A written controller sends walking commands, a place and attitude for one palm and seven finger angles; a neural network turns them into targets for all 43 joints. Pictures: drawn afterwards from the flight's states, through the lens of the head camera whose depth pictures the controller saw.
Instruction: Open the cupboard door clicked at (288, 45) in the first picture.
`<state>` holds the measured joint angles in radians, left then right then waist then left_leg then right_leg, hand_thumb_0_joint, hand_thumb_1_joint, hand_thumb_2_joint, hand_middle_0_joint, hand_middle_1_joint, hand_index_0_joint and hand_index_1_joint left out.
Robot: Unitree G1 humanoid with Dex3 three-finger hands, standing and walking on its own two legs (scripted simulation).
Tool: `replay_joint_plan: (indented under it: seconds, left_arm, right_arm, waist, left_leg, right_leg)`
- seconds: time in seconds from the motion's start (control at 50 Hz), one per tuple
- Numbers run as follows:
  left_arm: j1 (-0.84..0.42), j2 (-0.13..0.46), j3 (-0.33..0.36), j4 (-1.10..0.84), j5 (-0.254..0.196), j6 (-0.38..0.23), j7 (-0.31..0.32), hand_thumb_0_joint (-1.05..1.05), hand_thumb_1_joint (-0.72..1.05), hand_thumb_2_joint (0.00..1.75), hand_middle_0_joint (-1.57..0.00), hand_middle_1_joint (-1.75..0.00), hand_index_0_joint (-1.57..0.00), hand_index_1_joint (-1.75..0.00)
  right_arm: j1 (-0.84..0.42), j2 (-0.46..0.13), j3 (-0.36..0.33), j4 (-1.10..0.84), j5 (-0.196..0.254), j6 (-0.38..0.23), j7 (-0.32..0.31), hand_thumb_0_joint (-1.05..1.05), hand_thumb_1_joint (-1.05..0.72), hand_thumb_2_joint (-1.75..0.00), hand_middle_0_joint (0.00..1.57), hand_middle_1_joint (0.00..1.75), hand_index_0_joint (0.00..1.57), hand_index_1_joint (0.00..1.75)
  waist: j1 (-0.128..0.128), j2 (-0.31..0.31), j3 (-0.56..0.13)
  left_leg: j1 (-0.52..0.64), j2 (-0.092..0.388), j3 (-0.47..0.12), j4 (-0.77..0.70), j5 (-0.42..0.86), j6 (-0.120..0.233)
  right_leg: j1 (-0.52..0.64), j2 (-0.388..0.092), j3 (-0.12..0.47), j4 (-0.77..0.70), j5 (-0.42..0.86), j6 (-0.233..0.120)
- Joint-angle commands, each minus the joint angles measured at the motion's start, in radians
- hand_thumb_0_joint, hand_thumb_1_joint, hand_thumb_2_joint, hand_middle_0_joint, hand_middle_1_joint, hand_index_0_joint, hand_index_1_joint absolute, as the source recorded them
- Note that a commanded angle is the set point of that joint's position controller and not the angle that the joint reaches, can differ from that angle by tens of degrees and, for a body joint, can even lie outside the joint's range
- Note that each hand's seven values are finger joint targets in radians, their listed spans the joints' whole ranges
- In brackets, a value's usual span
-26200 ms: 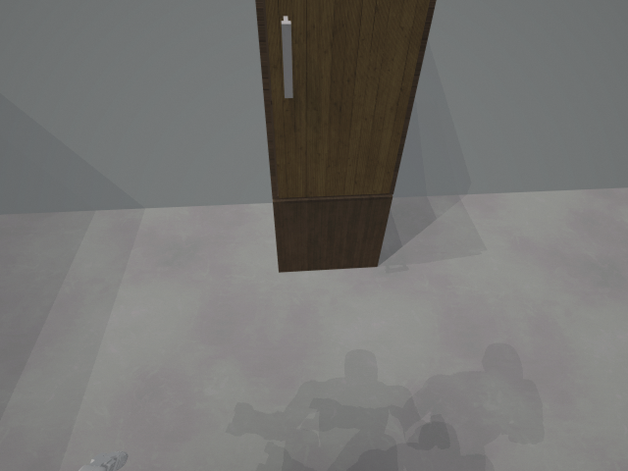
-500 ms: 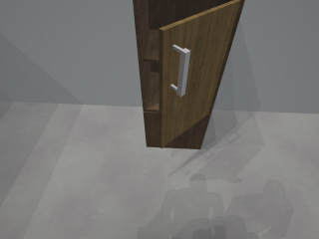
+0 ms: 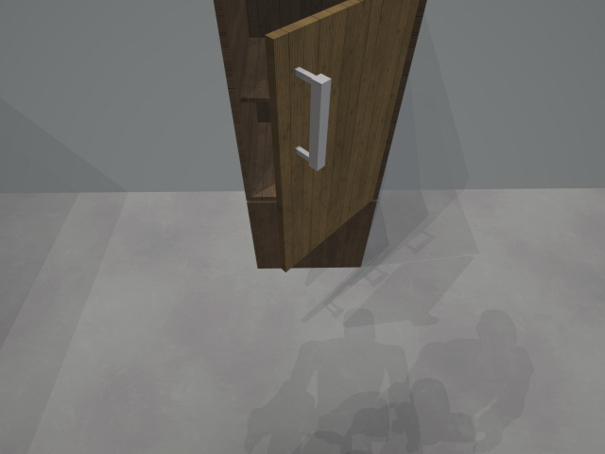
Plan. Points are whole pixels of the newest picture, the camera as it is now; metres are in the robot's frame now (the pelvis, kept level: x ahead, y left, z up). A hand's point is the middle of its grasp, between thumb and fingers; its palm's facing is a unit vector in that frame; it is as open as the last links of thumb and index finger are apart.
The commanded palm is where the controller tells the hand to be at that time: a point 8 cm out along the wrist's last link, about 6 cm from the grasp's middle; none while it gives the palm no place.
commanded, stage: walk to a spot facing it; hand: left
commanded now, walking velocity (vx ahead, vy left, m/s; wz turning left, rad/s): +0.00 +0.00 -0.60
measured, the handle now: (309, 121) +0.59 +0.03 +0.11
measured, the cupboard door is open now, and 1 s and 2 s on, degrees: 44 44 44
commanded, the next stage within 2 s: none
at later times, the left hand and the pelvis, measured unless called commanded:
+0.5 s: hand out of the picture +0.08 +0.14 -0.16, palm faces -0.19 -0.95 -0.26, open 7.4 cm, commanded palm none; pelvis +0.01 -0.04 +0.01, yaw -16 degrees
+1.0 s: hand (220, 386) +0.24 +0.16 -0.17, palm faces -0.50 -0.84 -0.22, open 7.4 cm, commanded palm none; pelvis +0.05 +0.01 +0.01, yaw -35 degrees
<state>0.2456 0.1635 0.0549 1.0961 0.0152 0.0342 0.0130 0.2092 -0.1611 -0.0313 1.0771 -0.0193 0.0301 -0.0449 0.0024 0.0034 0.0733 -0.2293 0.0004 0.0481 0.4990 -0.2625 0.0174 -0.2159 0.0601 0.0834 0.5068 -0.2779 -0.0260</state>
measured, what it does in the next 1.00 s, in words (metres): steps on the spot, turning right: left foot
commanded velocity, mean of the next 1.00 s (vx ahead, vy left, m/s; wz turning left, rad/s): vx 0.00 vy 0.00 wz -0.60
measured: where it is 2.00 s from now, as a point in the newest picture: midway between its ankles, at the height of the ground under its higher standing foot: outside the picture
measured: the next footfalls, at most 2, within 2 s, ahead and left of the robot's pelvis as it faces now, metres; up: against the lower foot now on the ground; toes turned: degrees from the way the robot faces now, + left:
left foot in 0.76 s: +0.13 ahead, +0.09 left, +0.00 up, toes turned -26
right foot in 1.18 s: +0.01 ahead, -0.14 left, +0.00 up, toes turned -48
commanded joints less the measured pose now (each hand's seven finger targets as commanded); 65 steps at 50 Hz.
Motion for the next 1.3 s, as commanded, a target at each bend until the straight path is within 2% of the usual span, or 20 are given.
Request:
replay_joint_plan:
  seconds: [0.0,0.08,0.16,0.2,0.24,0.32,0.56,0.66,0.7,0.72,0.76,0.84,0.9,1.06,1.12,1.14,1.16,1.18,1.22,1.28]
  left_arm:
    - [0.009,0.119,0.037,-0.090,0.002,-0.004,-0.002,0.00,0.90,0.90,-0.20,-0.30,-0.20,-0.30]
    - [-0.009,0.097,0.047,-0.135,0.005,0.007,-0.014,0.00,0.90,0.90,-0.20,-0.30,-0.20,-0.30]
    - [0.100,0.098,0.049,-0.116,0.004,-0.009,-0.019,0.00,0.90,0.90,-0.20,-0.30,-0.20,-0.30]
    - [0.134,0.267,0.079,-0.118,0.018,-0.025,0.006,0.00,0.90,0.90,-0.20,-0.30,-0.20,-0.30]
    - [0.098,0.236,0.073,-0.137,0.005,-0.019,0.017,0.00,0.90,0.90,-0.20,-0.30,-0.20,-0.30]
    - [0.049,0.201,0.066,-0.164,0.003,-0.029,0.024,0.00,0.90,0.90,-0.20,-0.30,-0.20,-0.30]
    - [0.102,0.223,0.078,-0.180,0.013,-0.026,0.020,0.00,0.90,0.90,-0.20,-0.30,-0.20,-0.30]
    - [0.022,0.231,0.084,-0.210,0.010,-0.017,0.020,0.00,0.90,0.90,-0.20,-0.30,-0.20,-0.30]
    - [-0.010,0.181,0.072,-0.235,-0.004,-0.012,0.015,0.00,0.90,0.90,-0.20,-0.30,-0.20,-0.30]
    - [0.027,0.136,0.062,-0.246,-0.014,-0.012,0.001,0.00,0.90,0.90,-0.20,-0.30,-0.20,-0.30]
    - [0.000,0.165,0.065,-0.259,0.007,-0.011,-0.009,0.00,0.90,0.90,-0.20,-0.30,-0.20,-0.30]
    - [-0.015,0.144,0.064,-0.243,0.011,0.002,-0.034,0.00,0.90,0.90,-0.20,-0.30,-0.20,-0.30]
    - [-0.028,0.127,0.055,-0.250,0.006,0.010,-0.044,0.00,0.90,0.90,-0.20,-0.30,-0.20,-0.30]
    - [-0.148,0.110,0.033,-0.282,0.008,-0.001,-0.050,0.00,0.90,0.90,-0.20,-0.30,-0.20,-0.30]
    - [-0.052,0.138,0.041,-0.256,0.007,-0.016,-0.045,0.00,0.90,0.90,-0.20,-0.30,-0.20,-0.30]
    - [0.035,0.196,0.052,-0.229,0.010,-0.026,-0.035,0.00,0.90,0.90,-0.20,-0.30,-0.20,-0.30]
    - [0.110,0.326,0.082,-0.211,0.019,-0.039,-0.014,0.00,0.90,0.90,-0.20,-0.30,-0.20,-0.30]
    - [0.131,0.352,0.084,-0.195,-0.004,-0.031,0.001,0.00,0.90,0.90,-0.20,-0.30,-0.20,-0.30]
    - [0.003,0.275,0.072,-0.233,0.003,-0.016,0.016,0.00,0.90,0.90,-0.20,-0.30,-0.20,-0.30]
    - [-0.090,0.225,0.053,-0.257,0.004,-0.020,0.016,0.00,0.90,0.90,-0.20,-0.30,-0.20,-0.30]
  right_arm:
    - [0.058,-0.186,-0.049,-0.076,-0.005,-0.010,-0.014,0.00,-0.90,-0.90,0.20,0.30,0.20,0.30]
    - [0.031,-0.201,-0.054,-0.118,-0.014,-0.020,-0.013,0.00,-0.90,-0.90,0.20,0.30,0.20,0.30]
    - [-0.024,-0.207,-0.061,-0.145,-0.010,-0.014,-0.008,0.00,-0.90,-0.90,0.20,0.30,0.20,0.30]
    - [-0.068,-0.117,-0.052,-0.203,0.007,-0.005,0.006,0.00,-0.90,-0.90,0.20,0.30,0.20,0.30]
    - [-0.088,-0.135,-0.058,-0.199,0.005,0.009,0.014,0.00,-0.90,-0.90,0.20,0.30,0.20,0.30]
    - [-0.099,-0.123,-0.055,-0.198,0.005,0.010,0.016,0.00,-0.90,-0.90,0.20,0.30,0.20,0.30]
    - [-0.188,-0.115,-0.049,-0.270,0.016,-0.002,0.006,0.00,-0.90,-0.90,0.20,0.30,0.20,0.30]
    - [-0.093,-0.116,-0.048,-0.260,0.025,-0.018,-0.001,0.00,-0.90,-0.90,0.20,0.30,0.20,0.30]
    - [0.018,-0.182,-0.057,-0.228,0.017,-0.035,-0.009,0.00,-0.90,-0.90,0.20,0.30,0.20,0.30]
    - [0.045,-0.282,-0.073,-0.236,0.002,-0.042,-0.011,0.00,-0.90,-0.90,0.20,0.30,0.20,0.30]
    - [0.015,-0.260,-0.059,-0.271,-0.014,-0.028,-0.016,0.00,-0.90,-0.90,0.20,0.30,0.20,0.30]
    - [0.000,-0.188,-0.034,-0.266,-0.013,-0.038,-0.012,0.00,-0.90,-0.90,0.20,0.30,0.20,0.30]
    - [0.051,-0.197,-0.037,-0.251,-0.009,-0.041,-0.012,0.00,-0.90,-0.90,0.20,0.30,0.20,0.30]
    - [0.133,-0.226,-0.055,-0.203,-0.016,-0.035,0.005,0.00,-0.90,-0.90,0.20,0.30,0.20,0.30]
    - [0.103,-0.244,-0.062,-0.207,-0.007,-0.031,0.011,0.00,-0.90,-0.90,0.20,0.30,0.20,0.30]
    - [0.095,-0.225,-0.061,-0.221,0.007,-0.030,0.019,0.00,-0.90,-0.90,0.20,0.30,0.20,0.30]
    - [0.061,-0.133,-0.037,-0.269,0.016,-0.025,0.026,0.00,-0.90,-0.90,0.20,0.30,0.20,0.30]
    - [0.033,-0.161,-0.039,-0.281,0.013,-0.007,0.016,0.00,-0.90,-0.90,0.20,0.30,0.20,0.30]
    - [0.023,-0.146,-0.043,-0.254,0.011,0.008,0.017,0.00,-0.90,-0.90,0.20,0.30,0.20,0.30]
    - [0.040,-0.148,-0.049,-0.225,0.006,0.015,0.027,0.00,-0.90,-0.90,0.20,0.30,0.20,0.30]
  waist:
    - [-0.012,0.124,-0.040]
    - [-0.001,0.170,-0.047]
    - [0.058,0.039,-0.100]
    - [0.077,-0.394,-0.038]
    - [0.053,-0.173,-0.019]
    - [0.025,-0.074,-0.075]
    - [0.053,-0.125,-0.107]
    - [-0.001,-0.136,-0.133]
    - [-0.049,0.032,-0.169]
    - [-0.037,0.325,-0.192]
    - [-0.019,0.136,-0.103]
    - [0.013,0.177,-0.069]
    - [0.001,0.168,-0.108]
    - [-0.048,0.215,-0.081]
    - [0.013,0.164,-0.126]
    - [0.056,0.048,-0.179]
    - [0.092,-0.315,-0.199]
    - [0.102,-0.286,-0.212]
    - [0.050,-0.240,-0.096]
    - [-0.003,-0.165,-0.080]
  left_leg:
    - [0.069,0.255,-0.219,-0.163,0.009,0.088]
    - [0.051,0.385,-0.240,-0.207,0.198,0.186]
    - [0.030,0.272,-0.020,0.047,0.292,0.064]
    - [-0.320,0.016,0.080,0.473,-0.337,-0.059]
    - [-0.347,0.054,-0.068,0.637,-0.275,-0.050]
    - [-0.359,0.061,-0.082,0.640,-0.148,-0.072]
    - [-0.321,0.009,-0.085,0.432,-0.182,-0.079]
    - [-0.099,-0.011,-0.087,0.131,-0.094,-0.064]
    - [0.222,0.130,-0.193,-0.137,0.074,-0.027]
    - [0.320,0.418,-0.478,-0.201,0.252,0.081]
    - [0.120,0.485,-0.434,-0.195,0.349,0.190]
    - [0.117,0.303,-0.138,-0.136,0.583,0.098]
    - [0.171,0.281,-0.054,-0.129,0.577,0.086]
    - [0.174,0.335,0.033,-0.076,0.547,0.092]
    - [0.120,0.318,0.089,0.075,0.541,0.029]
    - [-0.013,0.283,0.137,0.234,0.424,-0.022]
    - [-0.323,0.110,0.189,0.512,-0.256,-0.087]
    - [-0.349,0.090,0.021,0.644,-0.409,-0.085]
    - [-0.390,0.124,-0.041,0.696,-0.284,-0.077]
    - [-0.300,0.111,-0.042,0.647,-0.145,-0.090]
  right_leg:
    - [-0.148,-0.045,0.022,0.114,0.078,-0.012]
    - [-0.191,-0.076,-0.050,0.411,-0.249,0.014]
    - [0.004,-0.074,-0.094,0.026,0.034,0.018]
    - [0.129,-0.402,0.429,-0.215,0.518,-0.116]
    - [0.073,-0.358,0.364,-0.190,0.351,-0.195]
    - [0.146,-0.276,0.302,-0.136,0.480,-0.161]
    - [0.199,-0.236,0.391,-0.089,0.649,-0.181]
    - [0.080,-0.188,0.398,-0.023,0.642,-0.136]
    - [-0.175,-0.063,0.281,0.097,0.292,-0.043]
    - [-0.345,0.057,0.093,0.326,-0.278,0.028]
    - [-0.333,-0.037,0.011,0.601,-0.334,0.065]
    - [-0.377,-0.071,-0.048,0.719,-0.168,0.085]
    - [-0.382,-0.081,-0.085,0.691,-0.106,0.091]
    - [-0.234,-0.083,-0.178,0.272,-0.140,0.054]
    - [-0.017,-0.057,-0.196,0.016,0.049,0.019]
    - [0.189,-0.134,-0.104,-0.077,0.255,-0.016]
    - [0.359,-0.431,0.320,-0.139,0.642,-0.133]
    - [0.296,-0.486,0.334,-0.121,0.752,-0.205]
    - [0.146,-0.367,0.258,-0.174,0.318,-0.186]
    - [0.026,-0.284,0.169,-0.178,0.268,-0.140]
